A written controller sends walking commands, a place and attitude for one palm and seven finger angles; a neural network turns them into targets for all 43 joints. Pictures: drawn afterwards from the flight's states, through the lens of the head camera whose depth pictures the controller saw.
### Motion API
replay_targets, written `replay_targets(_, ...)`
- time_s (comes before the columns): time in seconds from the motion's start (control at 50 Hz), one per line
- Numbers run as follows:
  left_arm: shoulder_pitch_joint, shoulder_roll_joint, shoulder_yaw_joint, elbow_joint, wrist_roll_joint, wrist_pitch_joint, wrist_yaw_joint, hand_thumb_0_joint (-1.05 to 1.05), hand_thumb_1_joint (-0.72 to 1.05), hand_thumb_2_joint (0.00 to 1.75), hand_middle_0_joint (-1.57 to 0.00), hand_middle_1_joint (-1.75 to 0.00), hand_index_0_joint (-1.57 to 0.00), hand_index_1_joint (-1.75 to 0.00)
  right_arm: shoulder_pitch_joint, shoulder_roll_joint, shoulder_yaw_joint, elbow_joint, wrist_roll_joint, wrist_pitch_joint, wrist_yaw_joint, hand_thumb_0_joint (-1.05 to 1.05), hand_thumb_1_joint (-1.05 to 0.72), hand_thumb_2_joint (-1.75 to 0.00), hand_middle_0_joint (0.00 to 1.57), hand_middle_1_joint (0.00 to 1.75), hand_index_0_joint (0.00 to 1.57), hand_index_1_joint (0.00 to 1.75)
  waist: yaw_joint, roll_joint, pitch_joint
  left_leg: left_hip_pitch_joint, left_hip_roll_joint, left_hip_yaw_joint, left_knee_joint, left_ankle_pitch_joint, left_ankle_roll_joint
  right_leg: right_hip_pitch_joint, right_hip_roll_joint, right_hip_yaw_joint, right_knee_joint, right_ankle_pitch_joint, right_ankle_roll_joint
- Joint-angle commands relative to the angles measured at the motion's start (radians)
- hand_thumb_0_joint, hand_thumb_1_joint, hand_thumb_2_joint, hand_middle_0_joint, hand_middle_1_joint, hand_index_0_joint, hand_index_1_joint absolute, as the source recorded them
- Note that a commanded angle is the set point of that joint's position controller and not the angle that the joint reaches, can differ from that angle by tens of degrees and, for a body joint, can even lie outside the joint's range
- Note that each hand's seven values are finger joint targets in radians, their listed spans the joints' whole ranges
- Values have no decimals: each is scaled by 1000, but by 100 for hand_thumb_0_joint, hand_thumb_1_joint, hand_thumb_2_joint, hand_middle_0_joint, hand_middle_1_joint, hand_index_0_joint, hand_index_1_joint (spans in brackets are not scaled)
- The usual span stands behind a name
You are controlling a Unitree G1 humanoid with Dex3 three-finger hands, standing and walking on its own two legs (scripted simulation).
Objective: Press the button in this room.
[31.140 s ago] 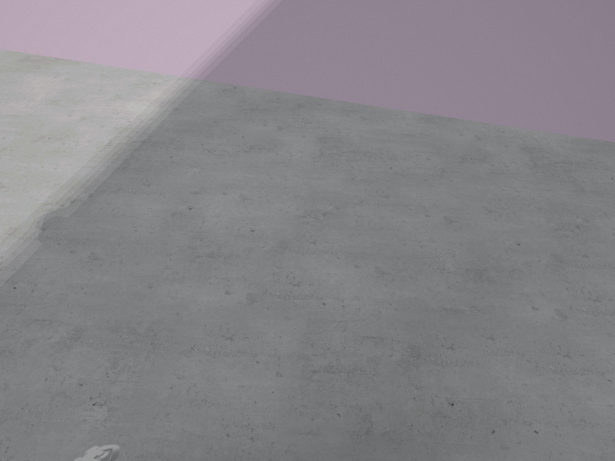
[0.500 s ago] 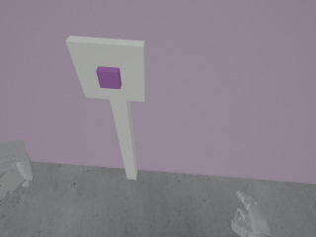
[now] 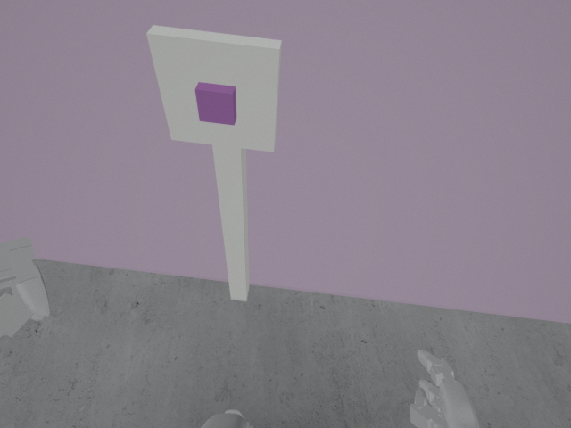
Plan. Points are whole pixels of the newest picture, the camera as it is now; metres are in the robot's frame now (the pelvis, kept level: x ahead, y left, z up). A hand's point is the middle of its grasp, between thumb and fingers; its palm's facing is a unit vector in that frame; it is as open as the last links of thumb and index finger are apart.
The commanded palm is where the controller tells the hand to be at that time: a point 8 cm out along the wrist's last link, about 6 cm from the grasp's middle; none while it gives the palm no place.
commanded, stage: step back with the hand held close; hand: left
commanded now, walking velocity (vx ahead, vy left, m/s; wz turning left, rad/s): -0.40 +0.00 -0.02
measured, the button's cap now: (217, 103) +0.59 +0.16 +0.12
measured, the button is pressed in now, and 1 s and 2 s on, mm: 0 0 0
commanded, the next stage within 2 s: stop stepping back and stand still in 0.38 s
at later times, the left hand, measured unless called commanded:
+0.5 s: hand out of the picture +0.09 +0.26 +0.20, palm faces +0.35 -0.87 -0.33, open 3.1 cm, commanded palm +0.04 +0.30 +0.20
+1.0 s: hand out of the picture -0.01 +0.28 +0.19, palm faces +0.30 -0.87 -0.39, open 3.1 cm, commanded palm -0.04 +0.32 +0.20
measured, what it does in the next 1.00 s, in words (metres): walks backwards: right foot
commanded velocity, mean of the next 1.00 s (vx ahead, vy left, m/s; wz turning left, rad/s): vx -0.05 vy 0.00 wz -0.01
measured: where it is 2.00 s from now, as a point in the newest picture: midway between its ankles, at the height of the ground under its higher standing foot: outside the picture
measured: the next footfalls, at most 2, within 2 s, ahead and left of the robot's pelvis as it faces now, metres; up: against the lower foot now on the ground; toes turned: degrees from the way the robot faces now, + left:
right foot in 0.54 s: -0.20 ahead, -0.12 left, +0.00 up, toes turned -6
left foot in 1.08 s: -0.14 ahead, +0.19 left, +0.00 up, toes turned +2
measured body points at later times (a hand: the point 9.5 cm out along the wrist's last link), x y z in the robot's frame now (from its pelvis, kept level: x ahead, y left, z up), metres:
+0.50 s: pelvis -0.10 +0.02 +0.02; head -0.09 +0.07 +0.46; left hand +0.07 +0.30 +0.21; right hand +0.07 -0.19 -0.05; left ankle +0.06 +0.09 -0.72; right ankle -0.23 -0.12 -0.69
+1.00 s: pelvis -0.21 +0.06 +0.02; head -0.24 +0.09 +0.46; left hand -0.03 +0.33 +0.21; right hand -0.11 -0.21 -0.06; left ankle -0.14 +0.14 -0.67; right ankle -0.21 -0.06 -0.72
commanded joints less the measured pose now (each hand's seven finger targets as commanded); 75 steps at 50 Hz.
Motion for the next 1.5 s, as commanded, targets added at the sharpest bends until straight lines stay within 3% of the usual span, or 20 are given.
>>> replay_targets(0.0,10,157,90,-226,-13,-71,8,0,90,90,-130,-150,-130,-150,-82,-148,-71,-158,6,-45,-3,0,-90,-90,20,30,20,30,-1,51,-217,-33,94,-121,-154,-161,8,185,-105,148,-67,181,-52)
replay_targets(0.12,-2,177,97,-167,-16,-57,41,0,90,90,-130,-150,-130,-150,-70,-115,-73,-126,6,15,2,0,-90,-90,20,30,20,30,-22,-149,-143,228,-16,-66,174,-171,-51,-233,-296,236,-347,-137,-147)
replay_targets(0.18,-19,171,89,-184,-16,-63,41,0,90,90,-130,-150,-130,-150,-82,-140,-71,-138,7,21,-11,0,-90,-90,20,30,20,30,-28,32,-85,150,67,-164,-190,-215,-9,-171,-126,81,-192,-150,-57)
replay_targets(0.24,-38,182,116,-206,3,-82,28,0,90,90,-130,-150,-130,-150,-116,-142,-76,-156,-4,-32,-24,0,-90,-90,20,30,20,30,-15,326,-131,-323,382,-515,-598,-549,143,234,65,9,529,-182,1)
replay_targets(0.28,-30,158,103,-209,-11,-79,27,0,90,90,-130,-150,-130,-150,-100,-141,-94,-123,-10,-55,-3,0,-90,-90,20,30,20,30,4,156,-164,-111,332,-383,-464,-334,129,84,45,29,560,-235,-10)
replay_targets(0.44,-10,156,32,-204,-45,-50,16,0,90,90,-130,-150,-130,-150,-50,-119,-65,-36,-31,-76,22,0,-90,-90,20,30,20,30,2,298,-232,255,213,-205,-534,-157,-59,179,31,-125,-194,-289,-61)
replay_targets(0.54,-46,285,154,-235,-61,-54,25,0,90,90,-130,-150,-130,-150,-87,-111,-33,-60,-41,-42,6,0,-90,-90,20,30,20,30,11,-22,-225,369,2,9,137,-63,-95,-85,-343,61,-424,52,-182)
replay_targets(0.58,-22,171,64,-156,-58,9,8,0,90,90,-130,-150,-130,-150,-81,-123,-58,-88,12,-36,-12,0,-90,-90,20,30,20,30,-13,-209,-140,283,-8,-46,198,-47,-78,-80,-281,8,-329,-17,-184)
replay_targets(0.66,-75,163,53,-152,-45,32,7,0,90,90,-130,-150,-130,-150,-96,-156,-39,-110,26,-63,-39,0,-90,-90,20,30,20,30,-16,206,-3,242,123,-257,-346,5,-19,-1,-49,-102,-93,-143,-22)
replay_targets(0.7,-45,180,72,-201,-47,11,17,0,90,90,-130,-150,-130,-150,-77,-129,-34,-103,5,-82,-31,0,-90,-90,20,30,20,30,-5,311,-123,197,211,-488,-648,-477,-111,106,18,-69,138,-331,-32)
replay_targets(0.8,125,148,42,-201,-29,29,10,0,90,90,-130,-150,-130,-150,-71,-132,-45,-120,1,-62,-8,0,-90,-90,20,30,20,30,19,208,-148,-6,58,-123,-445,-355,-112,392,4,-145,-217,-255,-69)
replay_targets(0.86,4,198,86,-254,-34,28,9,0,90,90,-130,-150,-130,-150,-53,-150,-68,-83,-9,-4,-1,0,-90,-90,20,30,20,30,1,-160,-93,-86,-40,-31,414,-143,-75,40,-433,299,-473,-422,-254)
replay_targets(1.02,-217,109,-37,-93,7,20,38,0,90,90,-130,-150,-130,-150,-71,-137,-46,-62,-4,-58,-52,0,-90,-90,20,30,20,30,-24,5,-2,245,24,82,-112,-197,-16,-85,-247,-27,-270,-486,-150)
replay_targets(1.06,-245,128,-24,-228,1,5,41,0,90,90,-130,-150,-130,-150,-55,-172,-50,-93,-1,-75,-53,0,-90,-90,20,30,20,30,-29,361,-3,323,236,-349,-398,-345,76,-186,-65,-141,170,-341,-50)
replay_targets(1.1,-166,193,61,-234,9,-13,38,0,90,90,-130,-150,-130,-150,-55,-126,-47,-83,-5,-90,-23,0,-90,-90,20,30,20,30,-30,322,-22,187,366,-612,-573,-592,140,-200,-61,-36,514,-277,-38)
replay_targets(1.28,37,123,37,-107,-9,47,31,0,90,90,-130,-150,-130,-150,-60,-126,-48,-104,-3,-20,-6,0,-90,-90,20,30,20,30,-2,206,-72,-62,176,-118,-409,-468,9,340,8,-225,-98,-244,-57)
replay_targets(1.36,-110,212,88,-143,-33,42,27,0,90,90,-130,-150,-130,-150,-80,-113,-45,-91,-7,-3,-10,0,-90,-90,20,30,20,30,-11,-141,-43,-80,32,-5,277,-172,-54,177,-385,305,-448,-117,-241)
replay_targets(1.42,-74,113,10,-86,-19,42,23,0,90,90,-130,-150,-130,-150,-74,-119,-52,-77,12,-24,-13,0,-90,-90,20,30,20,30,-19,-151,-33,4,46,-21,209,-150,-51,101,-320,163,-383,-162,-211)
replay_targets(1.44,-214,-69,-307,669,76,205,-83,0,90,90,-130,-150,-130,-150,-56,-186,-96,144,-4,-52,92,0,-90,-90,20,30,20,30,-82,-66,-20,-6,140,-10,166,-209,-62,39,-399,-97,-165,125,-182)
replay_targets(1.48,-165,-85,-304,739,52,285,-128,0,90,90,-123,-142,-123,-142,48,-105,-59,93,6,77,87,0,-90,-90,20,30,20,30,-40,-65,-15,155,38,11,18,5,-47,-32,-232,-127,-40,174,-99)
